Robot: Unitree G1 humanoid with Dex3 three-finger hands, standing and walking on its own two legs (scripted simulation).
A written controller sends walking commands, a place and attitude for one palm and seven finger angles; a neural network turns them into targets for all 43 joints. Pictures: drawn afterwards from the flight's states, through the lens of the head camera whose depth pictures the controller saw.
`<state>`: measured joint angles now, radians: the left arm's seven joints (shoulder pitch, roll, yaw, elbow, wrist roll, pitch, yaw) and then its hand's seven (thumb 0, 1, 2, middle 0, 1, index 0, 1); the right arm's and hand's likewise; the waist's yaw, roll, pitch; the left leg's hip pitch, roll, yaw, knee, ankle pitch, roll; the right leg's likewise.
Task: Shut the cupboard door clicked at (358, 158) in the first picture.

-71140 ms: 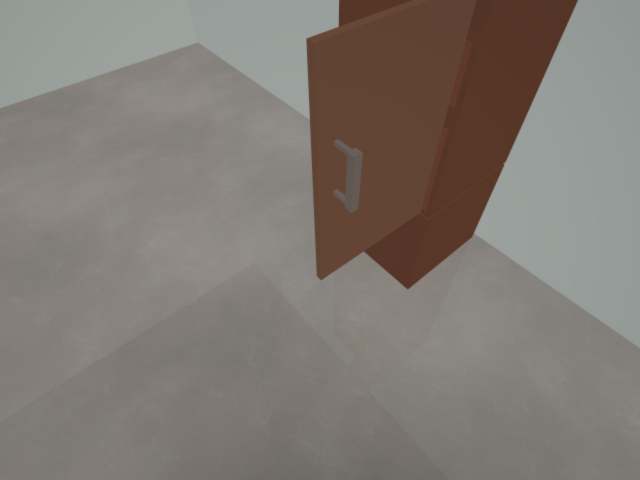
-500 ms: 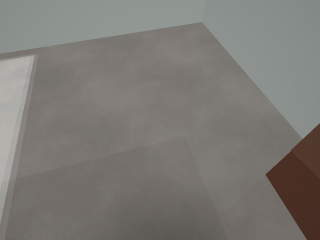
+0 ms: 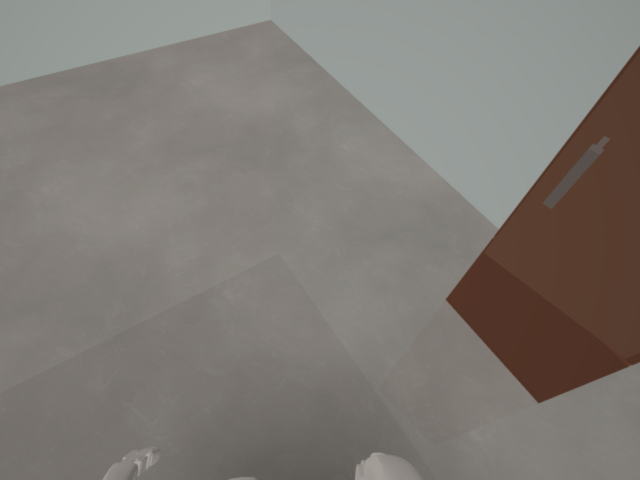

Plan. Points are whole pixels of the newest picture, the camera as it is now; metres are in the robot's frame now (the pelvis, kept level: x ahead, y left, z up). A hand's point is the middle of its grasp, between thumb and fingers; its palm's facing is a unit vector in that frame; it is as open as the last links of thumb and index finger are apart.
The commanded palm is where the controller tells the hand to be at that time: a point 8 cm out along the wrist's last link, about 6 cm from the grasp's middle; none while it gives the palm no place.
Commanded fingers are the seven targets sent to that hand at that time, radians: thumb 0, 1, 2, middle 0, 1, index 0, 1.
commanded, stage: turn to face it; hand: left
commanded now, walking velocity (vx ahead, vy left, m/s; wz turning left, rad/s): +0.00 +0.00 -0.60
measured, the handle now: (575, 173) +0.63 -0.42 +0.00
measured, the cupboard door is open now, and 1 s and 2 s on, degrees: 10 10 10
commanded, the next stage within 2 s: take the last steps up to it in 1.12 s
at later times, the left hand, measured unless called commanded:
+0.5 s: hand (199, 456) +0.16 +0.18 -0.18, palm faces -0.27 -0.94 -0.23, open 7.4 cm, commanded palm none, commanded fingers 0.00 0.90 0.90 -0.20 -0.30 -0.20 -0.30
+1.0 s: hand (260, 414) +0.21 +0.10 -0.15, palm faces -0.52 -0.81 -0.27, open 7.4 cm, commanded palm none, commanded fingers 0.00 0.90 0.90 -0.20 -0.30 -0.20 -0.30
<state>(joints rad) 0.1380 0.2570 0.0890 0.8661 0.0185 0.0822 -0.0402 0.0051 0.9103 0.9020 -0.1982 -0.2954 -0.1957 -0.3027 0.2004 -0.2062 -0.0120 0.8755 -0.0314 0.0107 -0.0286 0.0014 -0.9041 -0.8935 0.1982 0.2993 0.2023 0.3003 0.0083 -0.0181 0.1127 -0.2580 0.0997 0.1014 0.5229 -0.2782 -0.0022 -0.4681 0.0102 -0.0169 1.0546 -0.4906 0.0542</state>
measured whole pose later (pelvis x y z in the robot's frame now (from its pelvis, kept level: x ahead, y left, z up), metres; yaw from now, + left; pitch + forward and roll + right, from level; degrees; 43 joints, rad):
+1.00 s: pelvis +0.02 -0.02 -0.01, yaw -32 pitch +0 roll +0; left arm 0.16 0.20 0.05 0.89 0.02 0.03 -0.01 0.00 0.91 0.90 -0.20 -0.30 -0.20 -0.30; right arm 0.22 -0.27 -0.06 0.95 -0.01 0.06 -0.02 0.00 -0.91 -0.89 0.20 0.30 0.20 0.30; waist -0.03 0.06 0.08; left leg -0.48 0.07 0.04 1.07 -0.44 -0.07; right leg -0.24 0.01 -0.02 0.54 -0.30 -0.02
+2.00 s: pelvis +0.15 -0.15 -0.02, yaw -42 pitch +0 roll -1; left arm 0.35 0.15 0.04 1.13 0.01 -0.02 0.00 0.00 0.92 0.90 -0.20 -0.30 -0.20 -0.30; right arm 0.19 -0.17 -0.03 0.99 -0.03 -0.05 0.00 0.00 -0.91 -0.89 0.19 0.30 0.20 0.30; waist 0.00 -0.02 0.07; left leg -0.40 0.05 0.11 0.63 -0.20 0.03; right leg -0.09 0.01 -0.07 0.62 -0.47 -0.02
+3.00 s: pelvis +0.16 -0.19 +0.00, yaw -42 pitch -1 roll +0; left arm 0.26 0.16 0.01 1.11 0.01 0.01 0.01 0.00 0.91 0.90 -0.20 -0.30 -0.19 -0.30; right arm 0.22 -0.17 -0.02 1.08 -0.01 0.01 -0.02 0.00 -0.91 -0.89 0.20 0.30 0.20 0.30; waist -0.01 0.01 0.04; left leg -0.21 0.02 0.06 0.43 -0.20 0.00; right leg -0.12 0.00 0.01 0.43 -0.29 0.00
